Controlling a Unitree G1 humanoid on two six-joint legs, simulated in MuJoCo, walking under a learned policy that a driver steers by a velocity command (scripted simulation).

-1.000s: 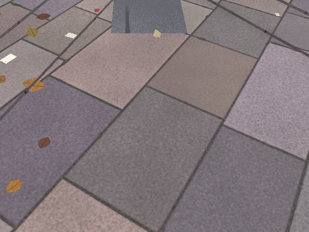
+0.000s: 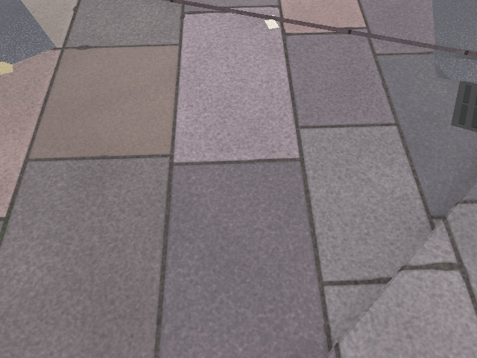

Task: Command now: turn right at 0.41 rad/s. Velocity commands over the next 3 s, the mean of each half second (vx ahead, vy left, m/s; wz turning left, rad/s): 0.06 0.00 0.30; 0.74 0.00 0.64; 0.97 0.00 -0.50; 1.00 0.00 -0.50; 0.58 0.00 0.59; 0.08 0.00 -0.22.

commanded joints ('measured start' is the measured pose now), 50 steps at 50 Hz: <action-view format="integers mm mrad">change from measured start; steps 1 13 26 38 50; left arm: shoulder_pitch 156 7 -286 -205 -308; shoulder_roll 155 120 89 93 108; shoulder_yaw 46 16 18 21 19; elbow -25 -2 -128 -29 -57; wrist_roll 31 13 15 32 19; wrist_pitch -39 -53 -71 -102 -168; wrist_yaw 25 87 51 -1 -18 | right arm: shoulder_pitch -18 29 207 250 227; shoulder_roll -135 -94 -209 -148 -195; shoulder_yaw -40 -41 -78 -75 -86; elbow -53 -7 1 50 144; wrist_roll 15 4 6 19 1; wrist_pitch -1 51 31 -72 -138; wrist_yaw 3 33 31 15 -16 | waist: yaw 93 42 -104 -87 -90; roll -26 -113 201 128 65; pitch -200 -89 106 -11 86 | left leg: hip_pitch -83 -223 94 203 204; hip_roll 139 -59 286 59 85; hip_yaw -111 -287 -1035 -709 -626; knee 185 414 -481 -403 -400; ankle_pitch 470 -63 -616 24 358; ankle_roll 16 -72 270 197 133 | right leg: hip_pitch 308 158 -634 -438 -156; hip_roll -66 -251 -22 -15 -67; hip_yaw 153 121 89 88 90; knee -290 -412 303 70 -262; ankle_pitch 292 196 -109 296 553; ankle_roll -71 -197 80 119 -8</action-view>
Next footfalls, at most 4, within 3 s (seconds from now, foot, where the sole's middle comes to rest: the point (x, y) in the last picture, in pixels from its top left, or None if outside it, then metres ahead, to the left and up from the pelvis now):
0.02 right None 0.06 -0.09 -0.77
0.48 left None -0.07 0.07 -0.77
1.10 right None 0.46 0.07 -0.86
1.48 left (125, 250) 0.82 0.39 -0.86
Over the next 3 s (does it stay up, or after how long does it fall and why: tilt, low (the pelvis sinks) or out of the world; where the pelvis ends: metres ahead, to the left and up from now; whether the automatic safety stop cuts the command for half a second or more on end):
stays up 1.70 0.22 -0.08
